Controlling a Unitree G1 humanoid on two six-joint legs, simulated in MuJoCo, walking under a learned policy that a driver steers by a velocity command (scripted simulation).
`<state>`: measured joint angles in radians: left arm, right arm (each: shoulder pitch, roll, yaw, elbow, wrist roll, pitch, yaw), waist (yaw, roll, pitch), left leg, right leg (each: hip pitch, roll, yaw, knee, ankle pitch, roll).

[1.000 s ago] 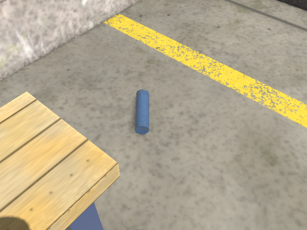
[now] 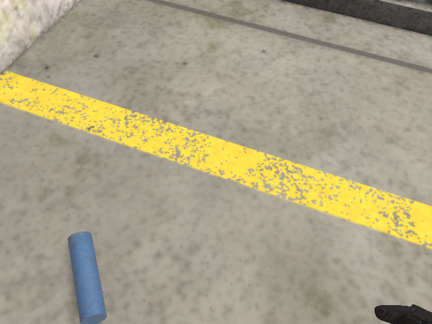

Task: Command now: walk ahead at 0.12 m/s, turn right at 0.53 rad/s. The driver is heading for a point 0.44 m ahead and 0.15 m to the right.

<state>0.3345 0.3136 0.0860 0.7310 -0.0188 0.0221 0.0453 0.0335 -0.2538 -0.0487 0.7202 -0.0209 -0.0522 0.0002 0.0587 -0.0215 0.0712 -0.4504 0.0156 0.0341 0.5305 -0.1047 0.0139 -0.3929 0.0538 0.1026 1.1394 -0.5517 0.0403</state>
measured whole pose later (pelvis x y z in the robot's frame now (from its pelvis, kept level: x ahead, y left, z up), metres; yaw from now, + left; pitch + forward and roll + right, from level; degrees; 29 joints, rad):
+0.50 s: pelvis +0.04 -0.06 +0.02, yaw -17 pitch +1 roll +3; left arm 0.20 0.29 0.08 0.58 0.00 0.03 0.00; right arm 0.08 -0.33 -0.10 0.74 -0.01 0.02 -0.02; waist 0.00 0.03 0.07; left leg -0.56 0.02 0.01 1.12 -0.42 -0.05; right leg -0.31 0.02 0.06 0.51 -0.22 -0.05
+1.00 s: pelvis +0.09 -0.08 +0.02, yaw -24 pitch +1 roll +0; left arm 0.19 0.30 0.07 0.64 -0.02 -0.01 -0.01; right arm 0.30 -0.26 -0.04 0.81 0.01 -0.02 -0.02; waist -0.05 -0.02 0.00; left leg -0.13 0.02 -0.03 0.37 -0.26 0.01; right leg -0.44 0.02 0.02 0.89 -0.39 0.01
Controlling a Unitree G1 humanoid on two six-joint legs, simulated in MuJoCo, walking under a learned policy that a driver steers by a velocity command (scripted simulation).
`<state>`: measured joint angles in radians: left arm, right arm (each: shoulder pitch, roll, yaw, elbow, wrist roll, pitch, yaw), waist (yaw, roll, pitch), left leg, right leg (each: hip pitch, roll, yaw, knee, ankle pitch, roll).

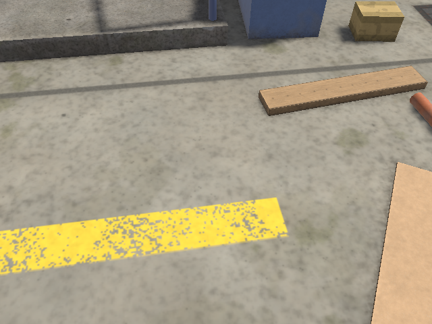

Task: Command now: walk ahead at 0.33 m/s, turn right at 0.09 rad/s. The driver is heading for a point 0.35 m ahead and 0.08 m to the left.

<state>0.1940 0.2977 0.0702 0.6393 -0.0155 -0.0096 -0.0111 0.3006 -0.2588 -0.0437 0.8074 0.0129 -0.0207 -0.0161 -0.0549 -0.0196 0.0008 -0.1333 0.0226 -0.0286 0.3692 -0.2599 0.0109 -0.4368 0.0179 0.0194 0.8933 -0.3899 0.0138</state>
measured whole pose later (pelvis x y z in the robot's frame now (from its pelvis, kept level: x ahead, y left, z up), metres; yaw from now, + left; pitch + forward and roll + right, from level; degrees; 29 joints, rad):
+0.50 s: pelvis +0.19 -0.06 -0.01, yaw +8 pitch +1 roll -1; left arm 0.40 0.24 0.05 0.80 0.00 -0.09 0.01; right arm 0.14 -0.28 -0.05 0.75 0.01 -0.05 0.04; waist 0.07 0.04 0.04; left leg -0.68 0.06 -0.05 0.71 0.07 0.00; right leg 0.09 0.05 -0.15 0.19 -0.29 -0.05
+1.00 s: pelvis +0.35 -0.03 -0.01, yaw +10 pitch -1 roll +2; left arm 0.22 0.26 0.03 0.84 0.02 0.02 0.05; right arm 0.13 -0.23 -0.02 0.84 -0.02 -0.01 0.01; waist 0.00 -0.01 0.04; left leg -0.32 -0.07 0.02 0.48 -0.16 0.05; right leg -0.31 -0.07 0.05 0.57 -0.24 0.04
